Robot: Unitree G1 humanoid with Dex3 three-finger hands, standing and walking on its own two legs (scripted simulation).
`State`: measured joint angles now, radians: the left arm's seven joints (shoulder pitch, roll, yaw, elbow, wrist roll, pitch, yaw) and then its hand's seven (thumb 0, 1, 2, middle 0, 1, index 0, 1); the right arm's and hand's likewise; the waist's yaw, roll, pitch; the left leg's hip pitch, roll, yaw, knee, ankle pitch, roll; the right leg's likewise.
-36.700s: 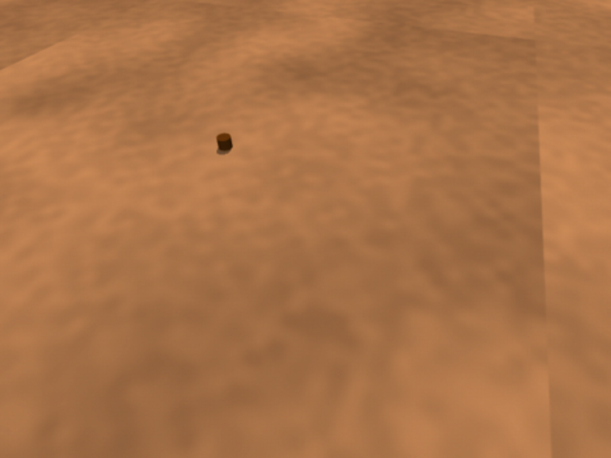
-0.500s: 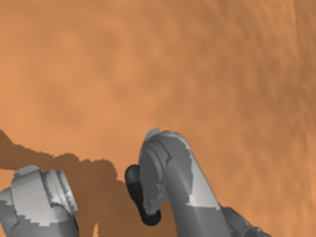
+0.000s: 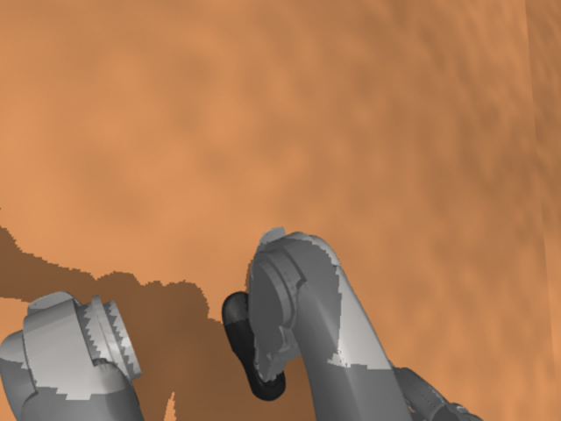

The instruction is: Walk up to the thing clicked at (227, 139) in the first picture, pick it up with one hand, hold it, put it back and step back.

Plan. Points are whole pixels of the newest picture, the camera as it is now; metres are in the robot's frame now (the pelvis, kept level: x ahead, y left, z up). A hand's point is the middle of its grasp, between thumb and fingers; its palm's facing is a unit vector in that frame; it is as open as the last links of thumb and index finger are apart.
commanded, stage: open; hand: left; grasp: from above
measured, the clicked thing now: out of the picture +0.44 +0.37 -0.27
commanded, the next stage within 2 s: withdraw in 0.06 s
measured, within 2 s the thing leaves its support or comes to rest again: neither
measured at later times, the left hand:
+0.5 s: hand out of the picture +0.45 +0.39 -0.17, palm faces -0.30 -0.08 -0.95, open 14.1 cm
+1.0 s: hand out of the picture +0.41 +0.37 -0.11, palm faces -0.47 -0.14 -0.87, open 14.0 cm
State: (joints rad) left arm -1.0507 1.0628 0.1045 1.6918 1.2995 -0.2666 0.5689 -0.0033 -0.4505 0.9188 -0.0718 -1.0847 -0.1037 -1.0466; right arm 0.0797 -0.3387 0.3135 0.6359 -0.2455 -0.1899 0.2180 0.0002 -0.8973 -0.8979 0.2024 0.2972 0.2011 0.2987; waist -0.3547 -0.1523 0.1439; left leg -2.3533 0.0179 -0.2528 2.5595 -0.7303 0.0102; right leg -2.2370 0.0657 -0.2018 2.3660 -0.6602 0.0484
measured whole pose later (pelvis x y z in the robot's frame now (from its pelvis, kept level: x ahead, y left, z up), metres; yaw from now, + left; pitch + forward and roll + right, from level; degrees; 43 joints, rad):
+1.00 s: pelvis -0.01 -0.01 +0.04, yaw +6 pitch +32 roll -10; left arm -0.99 0.88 0.06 1.38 1.24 -0.32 0.22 0.00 -0.51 1.01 -0.09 -1.02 -0.08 -1.01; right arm 0.15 -0.34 0.15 0.66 -0.13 0.02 0.12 0.00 -0.91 -0.90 0.20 0.30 0.20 0.30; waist -0.25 -0.04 -0.01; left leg -2.28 0.00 -0.15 2.37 -0.65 0.00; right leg -2.20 0.03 -0.12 2.26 -0.63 0.02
